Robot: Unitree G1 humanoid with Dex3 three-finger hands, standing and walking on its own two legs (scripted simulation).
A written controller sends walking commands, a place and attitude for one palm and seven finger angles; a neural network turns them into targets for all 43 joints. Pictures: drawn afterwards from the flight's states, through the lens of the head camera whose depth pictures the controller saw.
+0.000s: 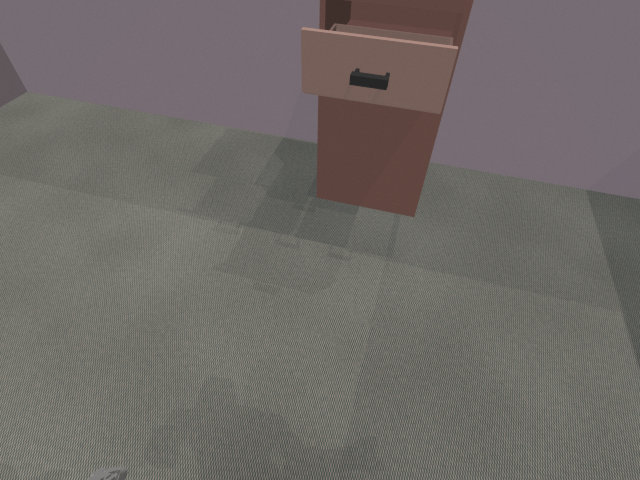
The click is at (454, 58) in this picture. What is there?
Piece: drawer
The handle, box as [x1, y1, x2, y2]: [349, 68, 389, 89]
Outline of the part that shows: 350,74 349,84 382,89 386,88 389,73 386,72 384,76 359,72 359,69 357,68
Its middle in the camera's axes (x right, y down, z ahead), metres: +0.14 -0.45 +1.08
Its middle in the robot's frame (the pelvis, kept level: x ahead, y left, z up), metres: +1.12 -0.08 +0.00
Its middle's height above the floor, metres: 0.77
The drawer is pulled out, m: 0.28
